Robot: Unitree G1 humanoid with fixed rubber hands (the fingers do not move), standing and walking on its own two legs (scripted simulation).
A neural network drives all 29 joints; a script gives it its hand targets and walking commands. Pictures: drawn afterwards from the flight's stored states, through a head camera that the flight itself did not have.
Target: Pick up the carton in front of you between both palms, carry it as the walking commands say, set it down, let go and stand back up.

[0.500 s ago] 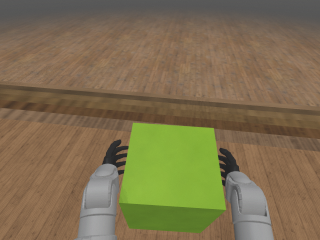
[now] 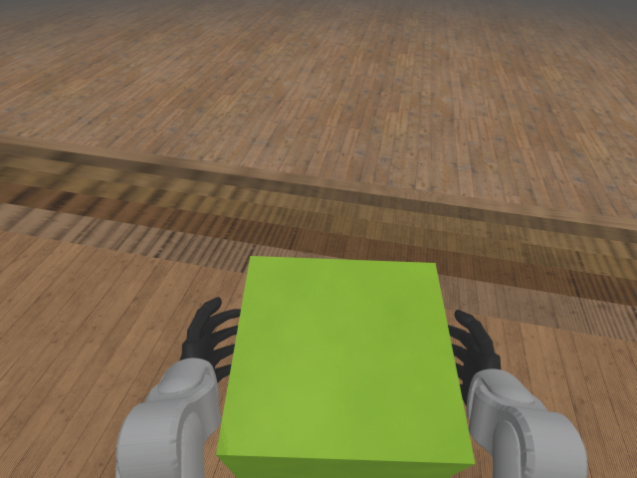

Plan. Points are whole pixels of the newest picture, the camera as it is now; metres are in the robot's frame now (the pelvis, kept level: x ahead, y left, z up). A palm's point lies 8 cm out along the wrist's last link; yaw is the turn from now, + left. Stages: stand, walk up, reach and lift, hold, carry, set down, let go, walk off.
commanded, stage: carry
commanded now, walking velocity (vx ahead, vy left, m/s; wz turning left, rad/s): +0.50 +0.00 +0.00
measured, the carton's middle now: (336, 385) +0.25 +0.01 +0.02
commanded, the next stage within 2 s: none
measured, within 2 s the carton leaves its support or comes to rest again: neither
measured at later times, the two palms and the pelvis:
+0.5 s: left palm (244, 182) +0.56 +0.18 +0.10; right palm (426, 196) +0.54 -0.12 +0.10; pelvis +0.32 +0.03 +0.00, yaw -1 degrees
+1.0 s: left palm (290, 86) +0.94 +0.15 +0.11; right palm (417, 96) +0.94 -0.16 +0.09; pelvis +0.64 -0.01 +0.00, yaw +0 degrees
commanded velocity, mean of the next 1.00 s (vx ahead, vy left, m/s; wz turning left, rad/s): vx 0.50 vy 0.00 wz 0.00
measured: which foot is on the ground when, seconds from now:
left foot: up 0.00-0.06, down 0.08-0.62, up 0.64-1.00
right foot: down 0.00-0.12, up 0.14-0.58, down 0.60-1.00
